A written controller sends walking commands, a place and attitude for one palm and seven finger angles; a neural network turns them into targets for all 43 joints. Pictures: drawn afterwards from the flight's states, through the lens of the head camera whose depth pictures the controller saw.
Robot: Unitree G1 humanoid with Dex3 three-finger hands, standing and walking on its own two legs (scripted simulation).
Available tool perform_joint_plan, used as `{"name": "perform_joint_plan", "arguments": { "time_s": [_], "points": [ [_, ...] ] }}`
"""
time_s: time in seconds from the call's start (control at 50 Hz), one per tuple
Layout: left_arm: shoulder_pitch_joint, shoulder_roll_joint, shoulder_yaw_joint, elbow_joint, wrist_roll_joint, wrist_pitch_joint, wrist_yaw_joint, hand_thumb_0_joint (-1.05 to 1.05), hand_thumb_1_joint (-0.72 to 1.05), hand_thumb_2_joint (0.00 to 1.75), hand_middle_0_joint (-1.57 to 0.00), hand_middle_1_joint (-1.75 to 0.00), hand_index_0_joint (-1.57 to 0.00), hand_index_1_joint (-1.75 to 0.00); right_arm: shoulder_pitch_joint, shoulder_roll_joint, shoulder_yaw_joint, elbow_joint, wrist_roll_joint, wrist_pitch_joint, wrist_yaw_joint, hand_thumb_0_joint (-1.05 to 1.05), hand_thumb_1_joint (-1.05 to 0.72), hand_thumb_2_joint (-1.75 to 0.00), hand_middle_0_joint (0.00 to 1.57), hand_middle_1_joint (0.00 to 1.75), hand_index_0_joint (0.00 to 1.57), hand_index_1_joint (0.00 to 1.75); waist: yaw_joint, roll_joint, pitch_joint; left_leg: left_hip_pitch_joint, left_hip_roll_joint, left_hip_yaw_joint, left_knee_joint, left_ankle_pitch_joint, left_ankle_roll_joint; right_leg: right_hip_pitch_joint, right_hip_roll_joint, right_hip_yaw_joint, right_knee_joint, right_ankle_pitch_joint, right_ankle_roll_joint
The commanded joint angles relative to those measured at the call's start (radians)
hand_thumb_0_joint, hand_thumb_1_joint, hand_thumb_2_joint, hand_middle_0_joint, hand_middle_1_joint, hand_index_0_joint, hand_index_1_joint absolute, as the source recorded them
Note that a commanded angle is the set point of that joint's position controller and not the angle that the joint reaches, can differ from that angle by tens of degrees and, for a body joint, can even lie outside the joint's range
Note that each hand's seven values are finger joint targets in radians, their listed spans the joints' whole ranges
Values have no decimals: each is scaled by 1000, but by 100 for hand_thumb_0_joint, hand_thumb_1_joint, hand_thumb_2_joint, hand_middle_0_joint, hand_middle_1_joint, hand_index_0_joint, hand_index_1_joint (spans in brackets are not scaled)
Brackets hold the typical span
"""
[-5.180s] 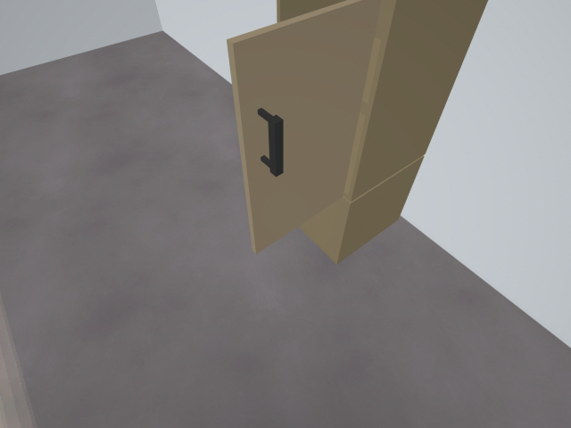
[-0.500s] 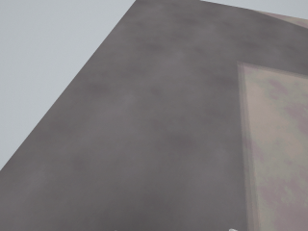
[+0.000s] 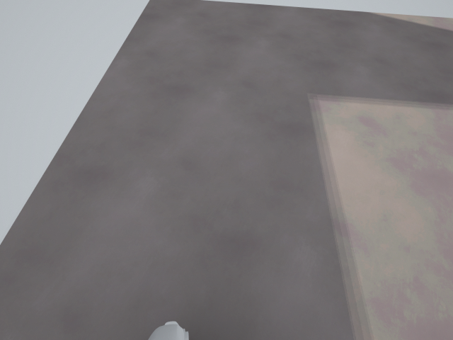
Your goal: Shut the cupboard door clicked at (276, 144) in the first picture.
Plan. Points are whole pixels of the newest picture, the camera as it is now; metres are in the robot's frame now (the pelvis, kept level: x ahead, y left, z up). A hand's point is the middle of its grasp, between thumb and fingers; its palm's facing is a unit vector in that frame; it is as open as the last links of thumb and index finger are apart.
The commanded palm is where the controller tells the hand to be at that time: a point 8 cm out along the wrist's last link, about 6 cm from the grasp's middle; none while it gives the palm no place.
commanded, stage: walk to a spot facing it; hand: left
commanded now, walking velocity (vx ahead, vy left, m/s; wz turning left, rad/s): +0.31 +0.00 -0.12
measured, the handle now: out of the picture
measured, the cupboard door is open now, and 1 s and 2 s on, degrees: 92 92 92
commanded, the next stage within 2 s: none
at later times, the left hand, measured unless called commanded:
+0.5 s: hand (150, 288) +0.24 +0.17 -0.16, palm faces +0.22 -0.96 -0.20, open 7.3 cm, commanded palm none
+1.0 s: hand (138, 293) +0.23 +0.20 -0.17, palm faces +0.48 -0.83 -0.29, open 7.4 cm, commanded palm none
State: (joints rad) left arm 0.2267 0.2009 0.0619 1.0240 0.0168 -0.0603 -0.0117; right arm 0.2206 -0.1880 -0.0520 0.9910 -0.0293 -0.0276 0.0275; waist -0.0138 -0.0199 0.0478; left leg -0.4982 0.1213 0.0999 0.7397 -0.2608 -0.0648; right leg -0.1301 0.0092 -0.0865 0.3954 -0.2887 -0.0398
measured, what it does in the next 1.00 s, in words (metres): walks ahead, turning left: left foot, then right foot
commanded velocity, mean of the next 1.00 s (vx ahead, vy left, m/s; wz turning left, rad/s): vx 0.01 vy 0.00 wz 0.56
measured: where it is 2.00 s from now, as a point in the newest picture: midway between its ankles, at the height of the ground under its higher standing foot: (238, 317)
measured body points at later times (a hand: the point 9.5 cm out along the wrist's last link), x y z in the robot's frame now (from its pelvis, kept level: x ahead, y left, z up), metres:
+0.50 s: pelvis +0.18 -0.02 -0.01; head +0.20 -0.02 +0.44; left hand +0.23 +0.22 -0.15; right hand +0.23 -0.26 -0.16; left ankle +0.14 +0.10 -0.69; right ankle +0.19 -0.13 -0.74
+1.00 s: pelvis +0.25 -0.04 -0.02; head +0.29 -0.02 +0.43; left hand +0.20 +0.24 -0.15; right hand +0.46 -0.22 -0.16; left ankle +0.21 +0.10 -0.73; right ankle +0.32 -0.15 -0.75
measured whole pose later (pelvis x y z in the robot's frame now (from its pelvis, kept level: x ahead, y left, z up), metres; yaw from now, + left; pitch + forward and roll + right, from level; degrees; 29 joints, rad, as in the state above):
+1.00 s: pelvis +0.25 -0.04 -0.02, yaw +29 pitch +1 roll +0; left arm 0.18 0.25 0.06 0.85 0.03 0.01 0.00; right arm 0.15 -0.25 -0.08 0.89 -0.02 0.06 0.02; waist 0.00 0.01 0.07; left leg -0.43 0.00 -0.06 0.73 -0.39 -0.03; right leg -0.34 -0.07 -0.06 0.62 -0.29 0.03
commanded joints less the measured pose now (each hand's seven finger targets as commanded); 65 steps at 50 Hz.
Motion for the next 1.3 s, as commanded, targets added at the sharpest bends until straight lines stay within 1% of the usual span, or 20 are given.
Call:
{"name": "perform_joint_plan", "arguments": {
  "time_s": [0.0, 0.04, 0.06, 0.08, 0.2, 0.3, 0.38, 0.48, 0.58, 0.62, 0.66, 0.68, 0.9, 0.94, 0.96, 1.02, 1.16, 1.22, 1.26, 1.28],
  "points": [
    [64, 148, 29, -7, -1, -16, 3, 0, 90, 90, -20, -30, -20, -30, 5, -68, -9, -47, 0, -37, -3, 0, -90, -90, 20, 30, 20, 30, -2, -61, -28, 154, -46, 38, -205, 103, 21, 12, -215, 172, -83, 239, -105],
    [55, 109, 23, -23, -6, -10, 2, 0, 90, 90, -20, -30, -20, -30, 198, -168, -31, 11, -9, -51, -21, 0, -90, -90, 20, 30, 20, 30, -95, 111, -106, 503, 46, -115, -294, 99, 89, -196, -121, 100, 237, 246, -42],
    [110, 54, 9, -36, -14, -7, -3, 0, 90, 90, -20, -30, -20, -30, 329, -279, -51, 38, -23, -50, -34, 0, -90, -90, 20, 30, 20, 30, -120, 324, -222, 674, 306, -446, -386, 83, 207, -373, 11, -23, 562, -123, 8],
    [55, 65, 2, -64, -4, -13, 1, 0, 90, 90, -20, -30, -20, -30, 345, -278, -45, 37, -13, -31, -41, 0, -90, -90, 20, 30, 20, 30, -127, 253, -185, 609, 383, -580, -452, 101, 291, -445, 21, 57, 762, -312, 3],
    [39, 7, -17, -33, 4, 27, -1, 0, 90, 90, -20, -30, -20, -30, 81, -139, -5, 1, 1, -36, -56, 0, -90, -90, 20, 30, 20, 30, 11, 162, -76, 232, 143, -198, -427, 432, 200, -244, -82, 35, 481, -134, 68],
    [80, 46, 3, -40, 3, 41, 12, 0, 90, 90, -20, -30, -20, -30, 10, -166, -26, -23, 10, 9, -49, 0, -90, -90, 20, 30, 20, 30, 48, 111, -71, 83, 81, -241, -367, 139, 167, -24, -32, -12, 173, 47, 86],
    [112, 228, 43, -78, 14, 38, 29, 0, 90, 90, -20, -30, -20, -30, -33, -94, -27, -78, 11, 35, -24, 0, -90, -90, 20, 30, 20, 30, 96, -243, -76, -71, -111, -45, 215, -340, 27, 4, -492, 405, -180, -3, -124],
    [29, 141, 28, -97, 15, 31, 41, 0, 90, 90, -20, -30, -20, -30, -47, -41, -15, -73, 14, 51, -11, 0, -90, -90, 20, 30, 20, 30, 40, -179, -32, -64, -59, -10, 201, -226, -1, 57, -370, 34, -22, 614, -74],
    [32, 191, 37, -110, 9, 35, 38, 0, 90, 90, -20, -30, -20, -30, -45, -63, -7, -106, 15, 46, -3, 0, -90, -90, 20, 30, 20, 30, 28, -173, -98, 92, -106, 67, -112, -59, 20, 106, -346, -64, 130, 750, -21],
    [0, 189, 33, -138, -2, 41, 31, 0, 90, 90, -20, -30, -20, -30, 58, -138, -28, -93, 6, 42, -4, 0, -90, -90, 20, 30, 20, 30, -42, -68, -161, 355, -79, 31, -267, 212, 53, -53, -319, -113, 328, 587, 46],
    [-59, 113, 9, -224, -7, 56, 30, 0, 90, 90, -20, -30, -20, -30, 191, -327, -71, -81, 6, 38, -20, 0, -90, -90, 20, 30, 20, 30, -108, 289, -245, 552, 361, -527, -332, 794, 333, -439, -109, -21, 757, -419, 132],
    [-96, 128, 15, -246, 2, 69, 37, 0, 90, 90, -20, -30, -20, -30, 175, -337, -75, -87, 6, 38, -28, 0, -90, -90, 20, 30, 20, 30, -103, 117, -224, 498, 362, -518, -335, 570, 345, -483, -113, 61, 828, -381, 122],
    [59, 124, 26, -194, 2, 73, 18, 0, 90, 90, -20, -30, -20, -30, -128, -262, -69, -188, 5, 62, -25, 0, -90, -90, 20, 30, 20, 30, 42, 163, -95, 92, 58, -323, -302, 108, 162, -59, -21, 5, 183, 10, 106],
    [115, 266, 55, -201, 24, 51, 33, 0, 90, 90, -20, -30, -20, -30, -128, -148, -53, -226, 18, 65, -13, 0, -90, -90, 20, 30, 20, 30, 76, -252, -93, -160, -160, -117, 56, -226, 31, 98, -377, 406, -138, -18, -12],
    [90, 294, 48, -217, 18, 55, 34, 0, 90, 90, -20, -30, -20, -30, -150, -162, -54, -239, 10, 64, -7, 0, -90, -90, 20, 30, 20, 30, 82, -286, -80, -122, -152, -117, 309, -360, 29, -32, -511, 468, -173, 32, -102],
    [-49, 189, 25, -247, 13, 53, 44, 0, 90, 90, -20, -30, -20, -30, -123, -155, -55, -193, 9, 81, 1, 0, -90, -90, 20, 30, 20, 30, 1, -229, -41, -104, -73, -124, 488, -211, 11, -85, -372, 214, -88, 222, -82],
    [79, 234, 38, -188, 15, 46, 41, 0, 90, 90, -20, -30, -20, -30, -175, -91, -19, -192, 23, 66, 10, 0, -90, -90, 20, 30, 20, 30, 65, -200, -114, 60, -121, 25, -15, -187, 6, 127, -363, 34, 74, 696, -60],
    [43, 226, 43, -190, 0, 53, 32, 0, 90, 90, -20, -30, -20, -30, -74, -142, -30, -171, 18, 57, 5, 0, -90, -90, 20, 30, 20, 30, 1, -154, -142, 286, -115, 11, -279, 44, 36, 6, -337, -48, 221, 568, 20],
    [-8, 117, 16, -264, -10, 63, 22, 0, 90, 90, -20, -30, -20, -30, 72, -338, -81, -149, 7, 48, -9, 0, -90, -90, 20, 30, 20, 30, -85, 340, -200, 585, 321, -525, -357, 701, 283, -472, -141, -84, 634, -371, 150],
    [-72, 147, 16, -289, 2, 76, 29, 0, 90, 90, -20, -30, -20, -30, 121, -351, -84, -129, 10, 53, -18, 0, -90, -90, 20, 30, 20, 30, -102, 180, -196, 544, 356, -506, -337, 635, 340, -506, -140, 35, 755, -371, 132]
  ]
}}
